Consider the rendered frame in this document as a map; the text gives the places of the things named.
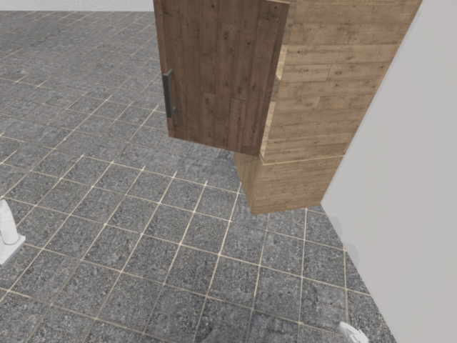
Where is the left robot hand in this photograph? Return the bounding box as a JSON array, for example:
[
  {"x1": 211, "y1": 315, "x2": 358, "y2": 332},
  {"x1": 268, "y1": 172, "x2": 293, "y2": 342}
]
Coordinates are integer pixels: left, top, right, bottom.
[{"x1": 0, "y1": 199, "x2": 26, "y2": 269}]

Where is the handle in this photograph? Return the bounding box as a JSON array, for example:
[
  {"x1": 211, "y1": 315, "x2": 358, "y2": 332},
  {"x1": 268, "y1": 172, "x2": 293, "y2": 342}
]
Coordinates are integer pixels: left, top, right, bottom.
[{"x1": 163, "y1": 69, "x2": 176, "y2": 118}]

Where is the right robot hand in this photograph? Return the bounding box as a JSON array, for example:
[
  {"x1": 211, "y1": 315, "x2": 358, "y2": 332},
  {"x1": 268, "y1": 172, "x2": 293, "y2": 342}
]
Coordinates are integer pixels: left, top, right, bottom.
[{"x1": 339, "y1": 322, "x2": 368, "y2": 343}]

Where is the cupboard door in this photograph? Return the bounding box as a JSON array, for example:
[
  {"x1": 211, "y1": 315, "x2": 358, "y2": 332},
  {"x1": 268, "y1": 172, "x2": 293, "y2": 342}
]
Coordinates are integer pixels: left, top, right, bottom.
[{"x1": 153, "y1": 0, "x2": 290, "y2": 157}]

